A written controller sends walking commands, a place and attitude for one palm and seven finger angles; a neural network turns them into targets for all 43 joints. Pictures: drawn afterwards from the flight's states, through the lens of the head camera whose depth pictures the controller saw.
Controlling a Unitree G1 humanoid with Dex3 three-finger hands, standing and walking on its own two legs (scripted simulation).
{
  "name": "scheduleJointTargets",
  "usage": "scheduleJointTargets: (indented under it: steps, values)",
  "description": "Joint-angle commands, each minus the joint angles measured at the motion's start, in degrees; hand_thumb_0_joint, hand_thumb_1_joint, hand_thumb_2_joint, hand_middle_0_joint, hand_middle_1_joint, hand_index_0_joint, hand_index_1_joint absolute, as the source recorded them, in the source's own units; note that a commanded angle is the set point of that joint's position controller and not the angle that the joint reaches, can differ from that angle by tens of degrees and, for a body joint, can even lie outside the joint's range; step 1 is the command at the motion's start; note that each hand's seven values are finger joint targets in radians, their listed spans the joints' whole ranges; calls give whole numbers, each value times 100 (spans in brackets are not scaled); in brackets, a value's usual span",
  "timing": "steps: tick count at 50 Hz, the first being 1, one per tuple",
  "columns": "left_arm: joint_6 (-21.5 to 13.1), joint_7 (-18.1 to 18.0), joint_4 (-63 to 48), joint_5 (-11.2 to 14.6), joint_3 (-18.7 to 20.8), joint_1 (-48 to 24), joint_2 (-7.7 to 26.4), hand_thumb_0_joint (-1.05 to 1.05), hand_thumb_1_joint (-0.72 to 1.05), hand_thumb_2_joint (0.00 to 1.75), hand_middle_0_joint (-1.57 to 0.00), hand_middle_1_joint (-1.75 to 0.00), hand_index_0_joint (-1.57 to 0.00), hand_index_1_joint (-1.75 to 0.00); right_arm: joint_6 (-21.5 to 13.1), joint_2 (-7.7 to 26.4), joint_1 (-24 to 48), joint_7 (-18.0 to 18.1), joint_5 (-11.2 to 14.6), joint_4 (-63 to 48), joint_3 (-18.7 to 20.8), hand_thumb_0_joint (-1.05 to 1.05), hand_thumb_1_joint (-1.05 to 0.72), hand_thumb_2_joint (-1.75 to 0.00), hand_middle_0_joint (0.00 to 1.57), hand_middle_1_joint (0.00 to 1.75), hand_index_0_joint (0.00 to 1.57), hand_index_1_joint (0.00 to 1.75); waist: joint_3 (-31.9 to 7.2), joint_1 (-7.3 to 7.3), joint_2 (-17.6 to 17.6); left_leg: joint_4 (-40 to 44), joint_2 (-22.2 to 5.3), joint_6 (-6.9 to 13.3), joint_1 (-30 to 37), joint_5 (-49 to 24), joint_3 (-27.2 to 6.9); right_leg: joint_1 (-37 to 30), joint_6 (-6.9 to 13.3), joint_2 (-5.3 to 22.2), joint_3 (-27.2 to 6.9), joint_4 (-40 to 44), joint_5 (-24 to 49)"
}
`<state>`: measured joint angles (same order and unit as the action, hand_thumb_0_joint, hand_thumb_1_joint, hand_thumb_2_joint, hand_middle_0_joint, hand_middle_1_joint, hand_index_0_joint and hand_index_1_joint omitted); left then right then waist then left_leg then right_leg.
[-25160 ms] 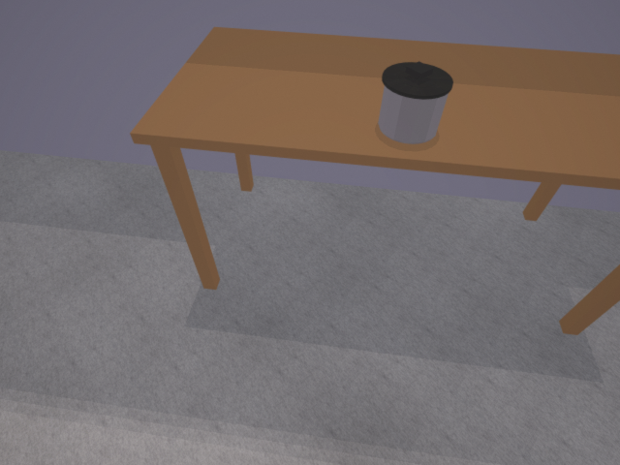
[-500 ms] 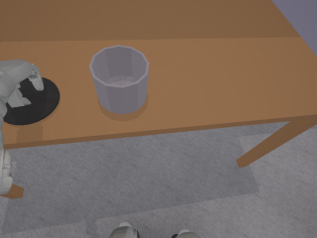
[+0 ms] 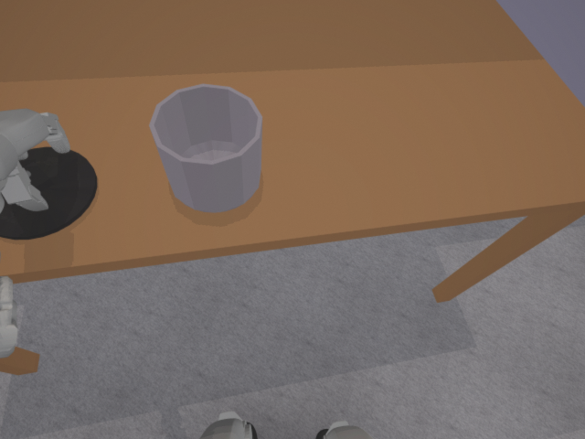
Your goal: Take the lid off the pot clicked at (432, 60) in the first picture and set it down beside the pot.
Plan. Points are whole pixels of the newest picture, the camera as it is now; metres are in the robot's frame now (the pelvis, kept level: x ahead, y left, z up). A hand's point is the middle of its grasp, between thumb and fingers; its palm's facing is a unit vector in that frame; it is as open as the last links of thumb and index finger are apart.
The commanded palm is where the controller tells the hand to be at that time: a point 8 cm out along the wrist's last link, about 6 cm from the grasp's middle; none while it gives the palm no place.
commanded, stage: open the fingers wide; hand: left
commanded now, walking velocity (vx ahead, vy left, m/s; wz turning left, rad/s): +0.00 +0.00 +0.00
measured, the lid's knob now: (29, 181) +0.47 +0.35 +0.02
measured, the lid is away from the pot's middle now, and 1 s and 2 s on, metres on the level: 0.25 0.25 0.25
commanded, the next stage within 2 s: raise the empty hand in 0.04 s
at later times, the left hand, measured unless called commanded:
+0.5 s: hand (6, 160) +0.46 +0.34 +0.08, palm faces -0.42 -0.12 -0.90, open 11.0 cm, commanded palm +0.49 +0.32 +0.15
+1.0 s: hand out of the picture +0.46 +0.34 +0.14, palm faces -0.37 -0.12 -0.92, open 11.0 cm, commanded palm +0.47 +0.32 +0.21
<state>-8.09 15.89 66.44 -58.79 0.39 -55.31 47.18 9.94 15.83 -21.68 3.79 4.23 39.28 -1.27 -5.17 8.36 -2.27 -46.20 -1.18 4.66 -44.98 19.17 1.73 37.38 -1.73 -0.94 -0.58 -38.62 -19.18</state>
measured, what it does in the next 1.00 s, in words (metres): stands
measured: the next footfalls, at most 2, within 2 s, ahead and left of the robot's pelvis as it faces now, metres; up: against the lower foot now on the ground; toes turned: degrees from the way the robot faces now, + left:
none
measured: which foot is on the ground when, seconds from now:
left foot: down 0.00-1.00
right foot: down 0.00-1.00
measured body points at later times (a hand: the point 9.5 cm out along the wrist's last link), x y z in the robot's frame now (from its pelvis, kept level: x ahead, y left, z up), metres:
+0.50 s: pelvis +0.00 +0.00 +0.01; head +0.10 +0.02 +0.45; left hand +0.48 +0.34 +0.14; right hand +0.02 -0.28 -0.11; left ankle +0.02 +0.06 -0.71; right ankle -0.01 -0.17 -0.70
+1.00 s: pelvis +0.01 +0.00 +0.02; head +0.08 +0.01 +0.46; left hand +0.47 +0.34 +0.19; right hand +0.05 -0.28 -0.10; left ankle +0.02 +0.06 -0.71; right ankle -0.01 -0.17 -0.71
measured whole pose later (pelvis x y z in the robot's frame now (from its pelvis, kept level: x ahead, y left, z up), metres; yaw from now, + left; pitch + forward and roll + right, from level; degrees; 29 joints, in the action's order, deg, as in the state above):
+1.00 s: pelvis +0.01 +0.00 +0.02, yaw +1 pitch +12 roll -4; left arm -5.9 22.4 60.5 -55.3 -1.6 -57.2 47.8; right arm 10.0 16.6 -19.1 3.7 5.6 38.2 -1.1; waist -4.2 6.1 -2.4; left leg -37.9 0.1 4.5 -34.0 16.5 1.7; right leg 26.3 -2.1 0.2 -0.6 -30.3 -16.6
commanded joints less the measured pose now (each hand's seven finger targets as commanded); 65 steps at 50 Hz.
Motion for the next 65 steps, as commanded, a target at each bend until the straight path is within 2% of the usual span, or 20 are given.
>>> scheduleJointTargets:
  steps: [1,5,7,8,12,16,18,22,27,31,35,36,38,44,49,52,58,61,62,65]
  values:
    - [4,-185,-983,55,369,-2311,1748,0,-2,66,-35,-85,-35,-85,-51,1191,-770,99,-24,-279,436,0,-90,-90,20,30,20,30,-2344,29,-666,386,37,-65,3207,-2279,-421,512,405,-430,487,371,972]
    - [-64,-184,-1343,48,548,-2308,1931,0,-1,65,-35,-86,-35,-86,-23,1165,-729,90,-27,-322,451,0,-90,-90,20,30,20,30,-2623,-75,-1022,359,21,-113,3493,-2791,-448,430,429,-429,485,343,1140]
    - [-55,-143,-1024,103,321,-2130,1597,0,-1,65,-35,-86,-35,-86,-36,1160,-730,74,-12,-312,440,0,-90,-90,20,30,20,30,-2306,-15,-806,341,11,-92,3354,-2771,-434,576,416,-438,507,359,1104]
    - [-42,-141,-1146,108,363,-2328,1728,0,-1,65,-35,-86,-35,-86,2,1203,-698,80,-10,-279,445,0,-90,-90,20,30,20,30,-2248,8,-832,369,6,-90,3338,-2549,-431,608,405,-428,484,383,1003]
    - [-78,-151,-1753,118,482,-2728,1940,0,-1,65,-35,-86,-35,-86,-56,1167,-676,116,-4,-323,443,0,-90,-90,20,30,20,30,-2747,-62,-1177,441,-11,-95,3768,-2739,-495,404,434,-402,469,423,1069]
    - [82,-129,-1195,165,347,-2562,1855,0,-1,65,-35,-86,-35,-86,-75,1201,-619,118,51,-297,397,0,-90,-90,20,30,20,30,-2199,-14,-834,564,51,-58,3282,-2013,-424,317,420,-402,470,504,897]
    - [54,-83,-1734,138,436,-2771,1947,0,-1,65,-35,-86,-35,-86,-99,1180,-625,107,25,-313,430,0,-90,-90,20,30,20,30,-2650,-101,-1228,552,11,-94,3830,-2596,-487,264,432,-394,471,532,1063]
    - [166,82,-946,258,123,-2381,1516,0,-1,65,-35,-86,-35,-86,-116,1181,-570,106,83,-324,385,0,-90,-90,20,30,20,30,-1951,-16,-523,634,58,-35,3268,-2187,-390,229,400,-392,494,610,1032]
    - [55,190,-1754,202,346,-2803,1853,0,-1,65,-35,-86,-35,-86,-168,1148,-548,145,63,-374,412,0,-90,-90,20,30,20,30,-2542,-138,-1137,692,5,-91,4029,-2973,-499,91,433,-375,477,674,1216]
    - [173,217,-1198,296,291,-2396,1715,0,-1,65,-35,-86,-35,-86,-123,1159,-469,88,82,-399,406,0,-90,-90,20,30,20,30,-2057,-123,-522,806,77,-38,3507,-2462,-376,-149,390,-381,467,793,1235]
    - [182,257,-1677,238,225,-2701,1677,0,-1,65,-35,-86,-35,-86,-99,1133,-386,68,84,-465,432,0,-90,-90,20,30,20,30,-2236,-145,-873,892,52,-76,3911,-2713,-460,-151,416,-365,477,866,1195]
    - [205,280,-1558,272,120,-2654,1542,0,-1,65,-35,-86,-35,-86,-107,1128,-391,66,85,-453,432,0,-90,-90,20,30,20,30,-2144,-106,-744,911,57,-54,3878,-2532,-435,-134,399,-368,473,910,1134]
    - [166,317,-1642,308,414,-2757,1953,0,-1,65,-35,-86,-35,-86,-105,1165,-367,85,87,-456,421,0,-90,-90,20,30,20,30,-2216,-167,-699,959,69,-18,3851,-2523,-418,-367,401,-336,440,937,1260]
    - [211,392,-1887,324,261,-2872,1768,0,-1,65,-35,-86,-35,-86,-103,1122,-251,58,98,-501,429,0,-90,-90,20,30,20,30,-2244,-174,-797,1055,69,-43,4069,-2837,-433,-503,396,-324,460,1037,1383]
    - [291,504,-1598,391,211,-2800,1785,0,-1,65,-35,-86,-35,-86,-75,1165,-187,45,138,-502,395,0,-90,-90,20,30,20,30,-1926,-166,-456,1176,104,4,3795,-2453,-372,-682,385,-308,443,1141,1374]
    - [257,553,-2091,375,124,-3184,1726,0,-1,65,-35,-86,-35,-86,-124,1136,-134,58,121,-546,413,0,-90,-90,20,30,20,30,-2190,-192,-843,1213,65,-13,4224,-2766,-438,-631,415,-290,451,1180,1384]
    - [337,613,-1806,373,246,-3064,1867,0,-1,65,-35,-86,-35,-86,-130,1125,-98,33,110,-548,395,0,-90,-90,20,30,20,30,-2112,-223,-627,1251,135,23,4080,-2635,-394,-915,404,-292,435,1241,1480]
    - [446,684,-1429,378,68,-3122,1799,0,-1,65,-35,-86,-35,-86,-134,1171,-28,31,170,-524,343,0,-90,-90,20,30,20,30,-1675,-183,-363,1413,132,13,3696,-1950,-346,-919,387,-280,443,1316,1243]
    - [445,723,-1503,378,-97,-3248,1629,0,-1,65,-35,-86,-35,-86,-159,1163,1,43,160,-548,345,0,-90,-90,20,30,20,30,-1717,-176,-405,1428,138,25,3723,-1986,-319,-923,405,-263,437,1320,1296]
    - [405,746,-1880,328,245,-3493,2086,0,-1,65,-35,-86,-35,-86,-195,1152,-96,62,133,-542,375,0,-90,-90,20,30,20,30,-2189,-209,-557,1349,146,60,4055,-2390,-349,-1171,388,-283,411,1316,1564]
